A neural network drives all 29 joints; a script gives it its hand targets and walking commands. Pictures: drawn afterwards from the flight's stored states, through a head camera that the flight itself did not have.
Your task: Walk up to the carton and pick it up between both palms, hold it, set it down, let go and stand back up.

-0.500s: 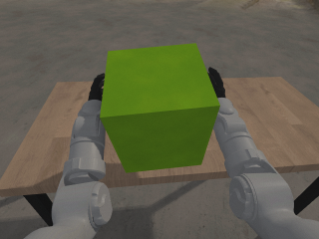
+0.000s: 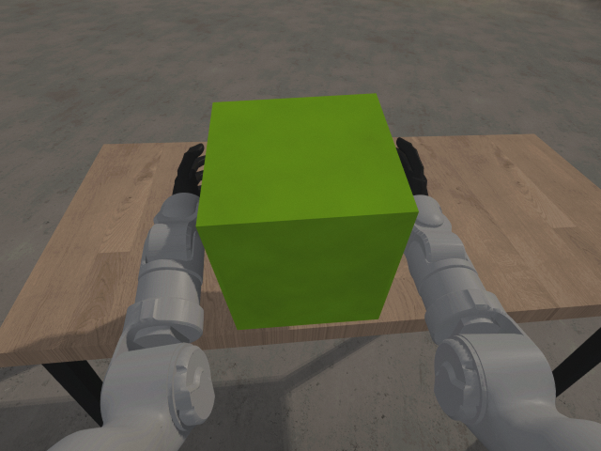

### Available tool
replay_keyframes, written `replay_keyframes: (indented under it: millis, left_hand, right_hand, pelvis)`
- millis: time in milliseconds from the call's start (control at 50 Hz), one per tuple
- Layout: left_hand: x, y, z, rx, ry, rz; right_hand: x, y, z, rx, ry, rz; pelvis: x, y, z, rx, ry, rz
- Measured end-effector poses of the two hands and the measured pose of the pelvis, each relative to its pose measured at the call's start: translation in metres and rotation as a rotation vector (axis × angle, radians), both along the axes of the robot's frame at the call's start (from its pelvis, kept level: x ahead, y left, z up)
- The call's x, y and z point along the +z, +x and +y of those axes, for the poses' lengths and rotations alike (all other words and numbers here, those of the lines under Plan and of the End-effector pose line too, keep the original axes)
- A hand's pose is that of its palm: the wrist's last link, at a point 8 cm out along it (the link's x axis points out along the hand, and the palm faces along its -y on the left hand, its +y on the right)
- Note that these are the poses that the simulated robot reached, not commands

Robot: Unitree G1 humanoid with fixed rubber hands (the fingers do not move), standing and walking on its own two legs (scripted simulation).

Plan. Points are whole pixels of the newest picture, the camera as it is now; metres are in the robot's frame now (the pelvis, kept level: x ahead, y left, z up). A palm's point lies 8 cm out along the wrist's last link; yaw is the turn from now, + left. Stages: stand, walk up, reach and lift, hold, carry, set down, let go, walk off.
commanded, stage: set down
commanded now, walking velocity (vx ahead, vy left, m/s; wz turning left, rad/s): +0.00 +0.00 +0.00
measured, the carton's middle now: (302, 219) +0.38 +0.03 +0.14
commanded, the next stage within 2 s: none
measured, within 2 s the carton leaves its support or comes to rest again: neither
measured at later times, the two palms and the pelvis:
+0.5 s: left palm (208, 213) +0.41 +0.16 +0.13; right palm (415, 209) +0.41 -0.14 +0.14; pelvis +0.01 -0.01 +0.00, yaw +0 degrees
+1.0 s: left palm (221, 218) +0.43 +0.15 +0.10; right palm (415, 213) +0.43 -0.15 +0.12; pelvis +0.02 -0.01 +0.00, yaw +0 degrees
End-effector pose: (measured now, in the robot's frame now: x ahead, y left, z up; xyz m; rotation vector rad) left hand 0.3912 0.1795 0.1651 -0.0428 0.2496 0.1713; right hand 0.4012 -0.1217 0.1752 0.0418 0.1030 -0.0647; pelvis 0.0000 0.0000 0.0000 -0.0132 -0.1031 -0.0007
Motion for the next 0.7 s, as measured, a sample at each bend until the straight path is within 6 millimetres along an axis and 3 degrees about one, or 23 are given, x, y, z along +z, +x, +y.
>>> replay_keyframes:
  millis: [360, 700]
  left_hand:
    - [-0.025, 0.007, -0.014, -0.006, -0.012, 0.037]
    - [-0.053, 0.026, -0.024, -0.005, -0.025, 0.077]
  right_hand:
    - [-0.022, 0.004, -0.014, -0.005, 0.008, 0.042]
    - [-0.046, 0.022, -0.024, -0.008, -0.008, 0.083]
  pelvis:
    - [0.000, 0.003, -0.003, -0.001, 0.002, 0.015]
    - [0.001, 0.012, -0.009, -0.005, 0.004, 0.089]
